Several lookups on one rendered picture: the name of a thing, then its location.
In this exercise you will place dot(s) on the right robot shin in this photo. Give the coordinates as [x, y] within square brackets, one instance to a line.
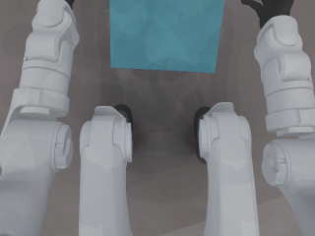
[244, 125]

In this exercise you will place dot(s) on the robot left upper arm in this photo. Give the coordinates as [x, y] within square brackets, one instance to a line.
[31, 153]

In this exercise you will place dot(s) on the left robot forearm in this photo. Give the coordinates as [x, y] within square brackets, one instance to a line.
[46, 72]

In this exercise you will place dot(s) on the right robot forearm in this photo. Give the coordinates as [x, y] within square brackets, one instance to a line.
[286, 78]

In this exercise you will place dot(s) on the right robot foot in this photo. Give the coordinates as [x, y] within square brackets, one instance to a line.
[199, 116]

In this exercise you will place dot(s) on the carton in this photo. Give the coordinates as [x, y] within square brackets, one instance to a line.
[165, 35]

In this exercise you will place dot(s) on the robot left hand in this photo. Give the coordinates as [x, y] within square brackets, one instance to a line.
[70, 2]

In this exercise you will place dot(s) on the robot right upper arm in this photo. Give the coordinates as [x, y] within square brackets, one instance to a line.
[289, 164]

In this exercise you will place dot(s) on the robot right hand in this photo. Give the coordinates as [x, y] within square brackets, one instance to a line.
[269, 9]

